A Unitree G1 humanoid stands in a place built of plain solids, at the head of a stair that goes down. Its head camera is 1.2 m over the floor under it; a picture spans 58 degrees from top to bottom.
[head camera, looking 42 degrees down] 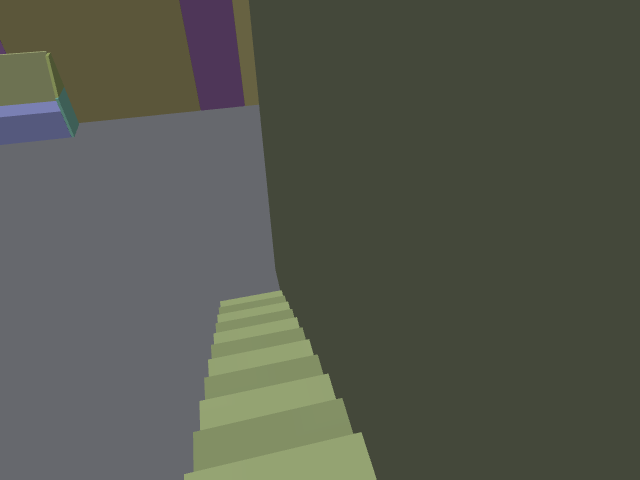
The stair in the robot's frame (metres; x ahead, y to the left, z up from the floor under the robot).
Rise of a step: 0.18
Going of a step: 0.23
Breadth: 0.72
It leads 14 degrees to the left of straight ahead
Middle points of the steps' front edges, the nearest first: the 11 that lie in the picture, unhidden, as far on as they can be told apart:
0.64 0.10 -0.36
0.86 0.16 -0.53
1.08 0.21 -0.71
1.31 0.27 -0.89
1.53 0.32 -1.07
1.76 0.37 -1.24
1.98 0.43 -1.42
2.20 0.48 -1.60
2.43 0.54 -1.78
2.65 0.59 -1.95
2.87 0.64 -2.13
